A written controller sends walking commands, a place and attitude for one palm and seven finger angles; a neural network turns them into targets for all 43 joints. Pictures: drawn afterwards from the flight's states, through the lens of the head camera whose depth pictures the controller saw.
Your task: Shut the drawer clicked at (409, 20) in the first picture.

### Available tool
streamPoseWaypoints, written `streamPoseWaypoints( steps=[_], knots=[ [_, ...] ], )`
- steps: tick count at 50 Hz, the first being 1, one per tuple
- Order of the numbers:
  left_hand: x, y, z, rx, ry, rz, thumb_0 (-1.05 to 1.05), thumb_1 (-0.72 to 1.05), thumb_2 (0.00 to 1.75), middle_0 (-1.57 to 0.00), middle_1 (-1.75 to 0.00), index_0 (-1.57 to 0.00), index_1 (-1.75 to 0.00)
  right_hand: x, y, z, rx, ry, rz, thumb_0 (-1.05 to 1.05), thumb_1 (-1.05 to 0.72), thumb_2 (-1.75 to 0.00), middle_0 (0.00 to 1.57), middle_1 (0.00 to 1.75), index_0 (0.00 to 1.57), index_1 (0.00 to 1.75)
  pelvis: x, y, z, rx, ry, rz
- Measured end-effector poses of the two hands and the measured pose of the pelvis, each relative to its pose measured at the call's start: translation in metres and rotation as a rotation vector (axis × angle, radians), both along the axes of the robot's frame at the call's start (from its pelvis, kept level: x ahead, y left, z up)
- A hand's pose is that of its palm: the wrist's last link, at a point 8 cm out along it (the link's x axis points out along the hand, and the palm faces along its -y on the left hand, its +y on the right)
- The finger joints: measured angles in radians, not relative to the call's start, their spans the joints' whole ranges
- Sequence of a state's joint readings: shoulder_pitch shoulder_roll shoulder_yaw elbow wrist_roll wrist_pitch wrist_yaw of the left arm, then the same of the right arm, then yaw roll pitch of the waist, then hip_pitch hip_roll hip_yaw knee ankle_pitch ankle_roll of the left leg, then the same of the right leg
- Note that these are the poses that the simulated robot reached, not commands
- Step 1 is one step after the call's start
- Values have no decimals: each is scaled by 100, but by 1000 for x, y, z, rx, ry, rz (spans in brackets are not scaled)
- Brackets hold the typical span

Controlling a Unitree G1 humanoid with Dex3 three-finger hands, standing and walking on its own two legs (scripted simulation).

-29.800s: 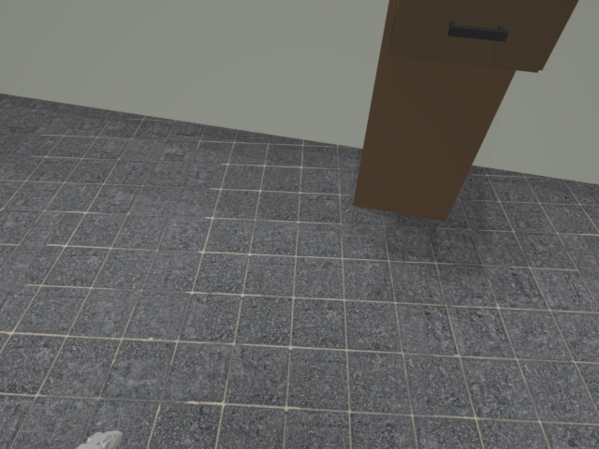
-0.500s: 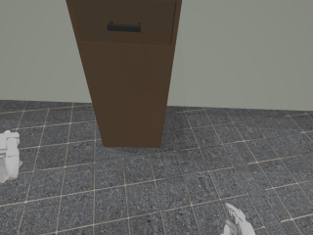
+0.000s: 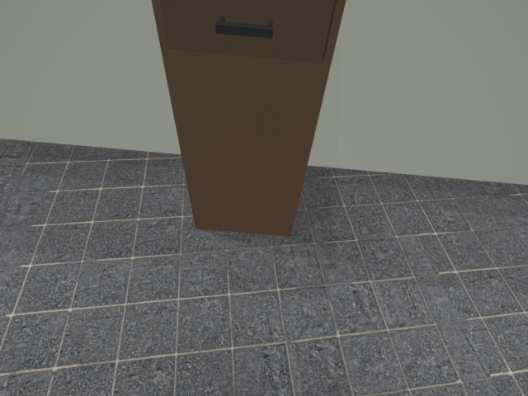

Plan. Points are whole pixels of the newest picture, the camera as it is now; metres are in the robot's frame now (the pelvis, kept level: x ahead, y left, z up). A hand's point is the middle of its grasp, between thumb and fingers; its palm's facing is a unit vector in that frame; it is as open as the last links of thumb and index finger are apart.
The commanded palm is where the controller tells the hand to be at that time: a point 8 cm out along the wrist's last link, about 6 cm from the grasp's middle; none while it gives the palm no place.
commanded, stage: let the arm hang, fingers relaxed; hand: left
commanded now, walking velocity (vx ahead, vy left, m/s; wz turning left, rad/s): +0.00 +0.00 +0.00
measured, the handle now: (245, 26) +0.84 +0.11 +0.15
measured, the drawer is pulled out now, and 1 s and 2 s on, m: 0.00 0.00 0.00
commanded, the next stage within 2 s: look to check the result in 0.66 s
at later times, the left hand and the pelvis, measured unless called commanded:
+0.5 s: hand out of the picture +0.04 +0.16 -0.17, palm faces -0.02 -0.98 -0.21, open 7.3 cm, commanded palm none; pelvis +0.01 -0.01 +0.00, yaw -1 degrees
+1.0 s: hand out of the picture +0.02 +0.14 -0.17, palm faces +0.00 -0.98 -0.20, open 7.4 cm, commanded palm none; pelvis +0.03 -0.03 +0.01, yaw -1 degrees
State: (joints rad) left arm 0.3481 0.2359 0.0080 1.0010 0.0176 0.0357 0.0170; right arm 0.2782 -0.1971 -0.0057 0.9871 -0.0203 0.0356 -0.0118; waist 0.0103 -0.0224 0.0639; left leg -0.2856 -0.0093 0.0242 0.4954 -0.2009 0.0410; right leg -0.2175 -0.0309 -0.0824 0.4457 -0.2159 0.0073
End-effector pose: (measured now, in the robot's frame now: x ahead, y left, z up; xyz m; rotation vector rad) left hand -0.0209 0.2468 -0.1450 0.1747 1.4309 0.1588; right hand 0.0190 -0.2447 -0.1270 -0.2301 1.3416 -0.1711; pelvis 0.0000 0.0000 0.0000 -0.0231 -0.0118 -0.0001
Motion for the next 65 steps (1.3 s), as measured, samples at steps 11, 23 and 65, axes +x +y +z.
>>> streamPoseWaypoints(
  steps=[11, 23, 65],
  knots=[
    [-19, 5, 14, 46, 96, 13, 1, 91, 89, -41, -55, -41, -54, -16, 24, -18, 87, 52, -52, 1, -91, -90, 20, 30, 20, 30, 5, 3, 3, 16, -11, -15],
    [51, -29, 7, -5, -59, -34, 1, 91, 90, -22, -32, -21, -33, -14, 20, -19, 97, 46, -84, 1, -91, -90, 20, 30, 20, 30, 12, -7, 4, 25, -18, -23],
    [55, -62, 8, -9, -19, -4, 1, 91, 89, -20, -30, -20, -30, 8, -15, -18, 80, 60, -81, 0, -91, -90, 20, 30, 20, 30, 30, -39, 6, 24, -15, -21]
  ],
)
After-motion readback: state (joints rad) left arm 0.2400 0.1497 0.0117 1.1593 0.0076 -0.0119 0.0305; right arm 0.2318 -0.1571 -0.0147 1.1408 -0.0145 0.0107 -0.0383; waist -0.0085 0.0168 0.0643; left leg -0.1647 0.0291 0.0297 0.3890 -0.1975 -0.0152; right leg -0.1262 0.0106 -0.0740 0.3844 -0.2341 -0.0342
